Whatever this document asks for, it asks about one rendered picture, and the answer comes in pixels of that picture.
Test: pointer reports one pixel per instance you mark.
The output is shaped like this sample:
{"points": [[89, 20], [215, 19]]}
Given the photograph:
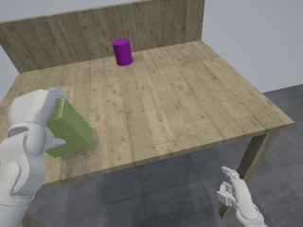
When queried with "sponge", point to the sponge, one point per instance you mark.
{"points": [[67, 124]]}

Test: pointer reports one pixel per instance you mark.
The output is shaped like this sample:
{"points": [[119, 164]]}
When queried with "right robot hand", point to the right robot hand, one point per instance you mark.
{"points": [[230, 194]]}

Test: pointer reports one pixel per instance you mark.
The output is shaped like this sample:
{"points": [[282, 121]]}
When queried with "left robot hand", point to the left robot hand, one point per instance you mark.
{"points": [[36, 107]]}

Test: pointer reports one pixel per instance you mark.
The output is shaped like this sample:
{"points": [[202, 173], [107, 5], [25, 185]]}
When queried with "table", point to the table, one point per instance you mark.
{"points": [[176, 97]]}

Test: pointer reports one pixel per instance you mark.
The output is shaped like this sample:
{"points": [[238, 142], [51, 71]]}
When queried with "right robot forearm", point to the right robot forearm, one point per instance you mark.
{"points": [[248, 215]]}

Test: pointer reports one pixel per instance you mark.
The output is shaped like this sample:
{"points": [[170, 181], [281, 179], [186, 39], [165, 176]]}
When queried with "left robot forearm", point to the left robot forearm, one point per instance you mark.
{"points": [[22, 171]]}

